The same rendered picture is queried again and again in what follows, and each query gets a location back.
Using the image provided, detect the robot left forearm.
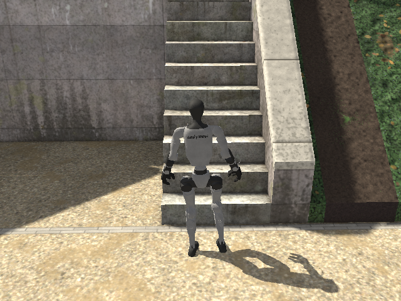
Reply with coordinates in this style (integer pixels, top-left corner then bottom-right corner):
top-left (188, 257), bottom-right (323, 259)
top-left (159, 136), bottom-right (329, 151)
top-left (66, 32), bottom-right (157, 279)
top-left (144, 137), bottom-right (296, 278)
top-left (163, 151), bottom-right (175, 174)

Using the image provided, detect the robot right hand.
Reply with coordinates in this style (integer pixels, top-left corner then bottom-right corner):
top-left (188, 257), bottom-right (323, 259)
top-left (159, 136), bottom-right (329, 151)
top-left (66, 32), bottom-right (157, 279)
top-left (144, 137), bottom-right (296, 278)
top-left (228, 167), bottom-right (242, 182)

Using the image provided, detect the humanoid robot torso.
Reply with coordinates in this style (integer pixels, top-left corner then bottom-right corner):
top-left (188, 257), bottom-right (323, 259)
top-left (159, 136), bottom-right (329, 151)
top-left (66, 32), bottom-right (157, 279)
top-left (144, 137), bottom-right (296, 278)
top-left (184, 123), bottom-right (213, 188)

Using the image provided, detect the robot left hand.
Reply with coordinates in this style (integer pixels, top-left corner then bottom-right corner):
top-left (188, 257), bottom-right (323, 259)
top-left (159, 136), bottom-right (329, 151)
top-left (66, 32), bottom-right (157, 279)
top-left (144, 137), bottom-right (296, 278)
top-left (161, 171), bottom-right (175, 185)

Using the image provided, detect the left robot foot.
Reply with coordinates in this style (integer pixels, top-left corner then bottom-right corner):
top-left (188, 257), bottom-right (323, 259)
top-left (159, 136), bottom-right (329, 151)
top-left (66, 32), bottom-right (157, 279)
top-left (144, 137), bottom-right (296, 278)
top-left (188, 241), bottom-right (199, 257)

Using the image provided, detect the left robot upper arm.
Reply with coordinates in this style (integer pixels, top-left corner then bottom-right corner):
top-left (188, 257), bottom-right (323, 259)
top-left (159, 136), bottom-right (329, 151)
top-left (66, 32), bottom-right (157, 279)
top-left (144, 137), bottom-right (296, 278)
top-left (169, 127), bottom-right (185, 161)

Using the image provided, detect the right robot upper arm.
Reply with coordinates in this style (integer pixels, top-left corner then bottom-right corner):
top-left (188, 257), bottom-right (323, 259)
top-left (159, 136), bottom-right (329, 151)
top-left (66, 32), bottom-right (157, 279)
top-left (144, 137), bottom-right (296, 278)
top-left (211, 125), bottom-right (231, 159)

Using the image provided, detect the robot right forearm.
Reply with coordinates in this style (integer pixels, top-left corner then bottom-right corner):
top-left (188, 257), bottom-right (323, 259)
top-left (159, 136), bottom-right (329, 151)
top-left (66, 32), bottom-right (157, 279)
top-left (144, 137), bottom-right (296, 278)
top-left (225, 149), bottom-right (239, 171)

